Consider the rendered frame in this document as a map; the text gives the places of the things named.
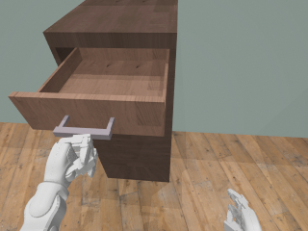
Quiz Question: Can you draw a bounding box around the handle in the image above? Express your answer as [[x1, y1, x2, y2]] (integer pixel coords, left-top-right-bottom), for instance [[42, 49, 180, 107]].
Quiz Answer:
[[53, 115, 116, 141]]

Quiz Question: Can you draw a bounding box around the cabinet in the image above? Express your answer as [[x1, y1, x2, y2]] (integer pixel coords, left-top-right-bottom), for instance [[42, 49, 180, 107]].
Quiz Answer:
[[43, 0, 178, 183]]

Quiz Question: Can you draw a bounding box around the robot right hand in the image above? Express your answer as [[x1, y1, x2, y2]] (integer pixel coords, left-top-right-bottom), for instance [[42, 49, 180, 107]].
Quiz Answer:
[[224, 189, 262, 231]]

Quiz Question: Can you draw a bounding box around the robot left hand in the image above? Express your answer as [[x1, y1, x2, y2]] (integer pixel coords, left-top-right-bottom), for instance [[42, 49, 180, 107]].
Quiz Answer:
[[43, 134, 98, 188]]

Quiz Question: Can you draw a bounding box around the robot left forearm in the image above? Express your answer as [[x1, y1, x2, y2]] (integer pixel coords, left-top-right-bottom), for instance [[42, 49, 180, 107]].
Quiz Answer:
[[19, 181, 69, 231]]

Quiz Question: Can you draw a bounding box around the drawer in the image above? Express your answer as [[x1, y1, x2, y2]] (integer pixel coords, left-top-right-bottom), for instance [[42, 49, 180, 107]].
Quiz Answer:
[[8, 47, 170, 137]]

